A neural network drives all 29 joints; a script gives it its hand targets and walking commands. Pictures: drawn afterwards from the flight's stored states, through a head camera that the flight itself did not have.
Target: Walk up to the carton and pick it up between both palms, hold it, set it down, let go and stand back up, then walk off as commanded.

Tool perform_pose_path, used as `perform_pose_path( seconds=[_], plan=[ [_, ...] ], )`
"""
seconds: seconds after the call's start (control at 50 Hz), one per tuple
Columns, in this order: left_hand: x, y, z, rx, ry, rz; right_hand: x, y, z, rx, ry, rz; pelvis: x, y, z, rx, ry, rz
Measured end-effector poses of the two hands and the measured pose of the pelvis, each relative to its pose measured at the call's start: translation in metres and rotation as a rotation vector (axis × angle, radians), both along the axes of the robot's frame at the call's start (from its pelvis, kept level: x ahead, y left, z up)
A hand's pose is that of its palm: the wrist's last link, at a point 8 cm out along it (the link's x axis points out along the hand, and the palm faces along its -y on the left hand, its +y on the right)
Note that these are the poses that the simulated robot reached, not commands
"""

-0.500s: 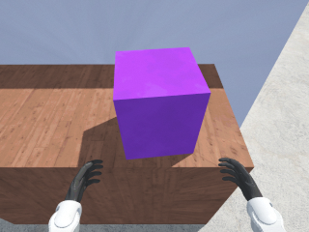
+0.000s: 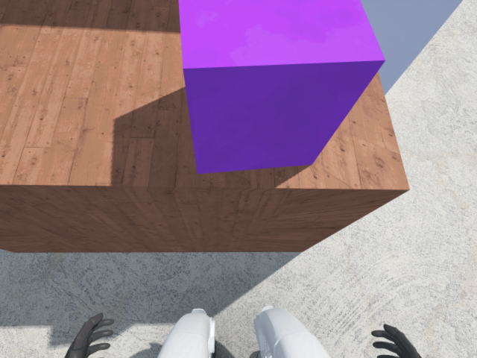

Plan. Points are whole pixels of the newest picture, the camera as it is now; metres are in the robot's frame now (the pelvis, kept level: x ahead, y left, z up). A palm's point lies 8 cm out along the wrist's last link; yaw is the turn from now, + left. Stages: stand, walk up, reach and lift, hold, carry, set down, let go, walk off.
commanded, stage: walk off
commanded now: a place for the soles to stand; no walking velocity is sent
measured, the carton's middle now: (256, 75) +0.51 +0.01 +0.09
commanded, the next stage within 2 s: none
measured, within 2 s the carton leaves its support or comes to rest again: neither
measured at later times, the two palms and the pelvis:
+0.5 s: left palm (86, 333) +0.14 +0.26 -0.11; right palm (396, 285) +0.23 -0.27 -0.12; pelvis +0.03 -0.02 +0.00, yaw -1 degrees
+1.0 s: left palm (99, 270) +0.24 +0.26 -0.11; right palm (392, 243) +0.31 -0.29 -0.13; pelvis +0.11 -0.02 -0.01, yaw -1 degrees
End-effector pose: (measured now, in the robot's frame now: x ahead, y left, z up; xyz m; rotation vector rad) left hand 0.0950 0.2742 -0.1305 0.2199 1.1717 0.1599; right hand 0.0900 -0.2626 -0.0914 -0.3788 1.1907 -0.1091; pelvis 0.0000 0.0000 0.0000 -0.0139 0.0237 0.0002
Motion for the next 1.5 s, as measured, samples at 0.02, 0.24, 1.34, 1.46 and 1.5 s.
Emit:
perform_pose_path(
  seconds=[0.02, 0.24, 1.34, 1.46, 1.5],
  plan=[
    [0.000, -0.001, 0.001, 0.007, 0.001, 0.000, -0.005, -0.002, -0.002, 0.002, 0.016, -0.004, 0.000, -0.002, 0.000, 0.003, 0.001, 0.000],
    [0.011, -0.026, 0.022, 0.076, -0.036, -0.083, 0.056, -0.017, -0.025, 0.078, -0.106, 0.026, 0.001, -0.028, -0.002, 0.034, -0.009, -0.011],
    [0.193, 0.012, -0.007, 0.053, -0.053, -0.070, 0.129, -0.023, -0.017, -0.099, 0.120, 0.002, 0.153, 0.013, -0.010, -0.018, 0.048, 0.004],
    [0.208, 0.002, -0.008, 0.069, -0.057, -0.086, 0.132, -0.033, -0.023, -0.096, 0.149, -0.002, 0.163, 0.003, -0.012, -0.001, 0.062, 0.003],
    [0.206, 0.001, -0.009, 0.080, -0.057, -0.069, 0.145, -0.038, -0.030, -0.090, 0.130, 0.007, 0.166, -0.003, -0.016, 0.003, 0.045, 0.012]
  ],
)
